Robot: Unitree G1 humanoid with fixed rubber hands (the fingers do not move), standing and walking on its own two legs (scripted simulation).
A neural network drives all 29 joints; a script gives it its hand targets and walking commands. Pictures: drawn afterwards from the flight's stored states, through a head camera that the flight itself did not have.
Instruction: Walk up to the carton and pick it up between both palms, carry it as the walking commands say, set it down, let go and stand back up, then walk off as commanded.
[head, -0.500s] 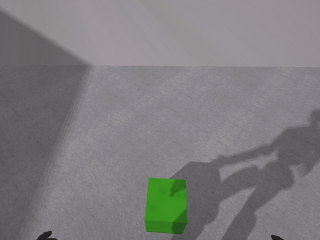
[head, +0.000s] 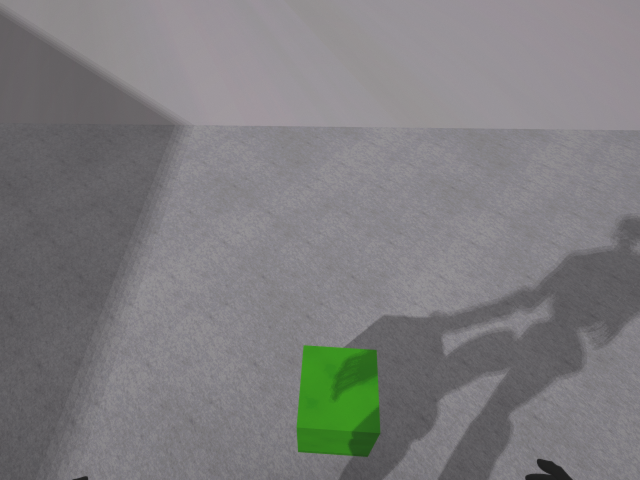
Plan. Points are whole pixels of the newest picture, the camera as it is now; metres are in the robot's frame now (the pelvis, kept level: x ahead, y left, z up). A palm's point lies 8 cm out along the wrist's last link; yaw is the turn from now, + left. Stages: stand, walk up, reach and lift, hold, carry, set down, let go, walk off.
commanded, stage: walk up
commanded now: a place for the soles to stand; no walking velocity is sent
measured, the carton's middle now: (336, 402) +0.43 -0.05 -0.65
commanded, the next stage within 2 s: reach and lift in 0.38 s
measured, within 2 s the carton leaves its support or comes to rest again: neither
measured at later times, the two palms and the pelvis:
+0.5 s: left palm out of the picture +0.12 +0.31 -0.10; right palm out of the picture +0.14 -0.31 -0.10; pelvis +0.00 -0.01 +0.00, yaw -1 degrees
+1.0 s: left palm (144, 423) +0.23 +0.26 -0.12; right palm (506, 416) +0.25 -0.27 -0.14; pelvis +0.02 +0.00 -0.04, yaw -4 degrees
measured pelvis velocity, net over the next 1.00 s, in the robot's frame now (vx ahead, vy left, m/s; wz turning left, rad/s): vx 0.02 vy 0.00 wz -0.06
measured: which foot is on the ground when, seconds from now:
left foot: down 0.00-1.00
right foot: down 0.00-1.00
